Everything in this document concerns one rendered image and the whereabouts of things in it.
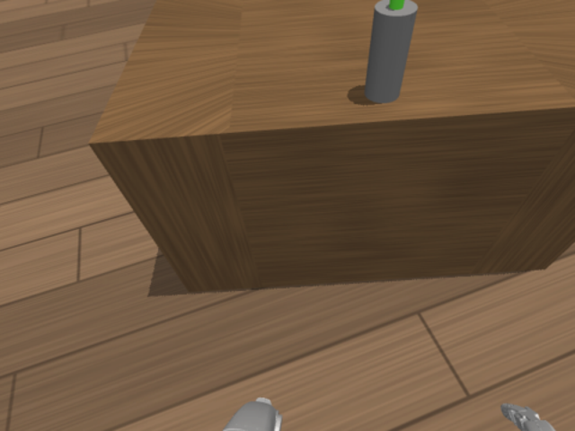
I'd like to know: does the right robot hand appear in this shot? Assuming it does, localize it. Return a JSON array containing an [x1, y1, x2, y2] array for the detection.
[[500, 403, 555, 431]]

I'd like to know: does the bottle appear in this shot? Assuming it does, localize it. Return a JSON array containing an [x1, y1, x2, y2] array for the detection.
[[365, 0, 418, 103]]

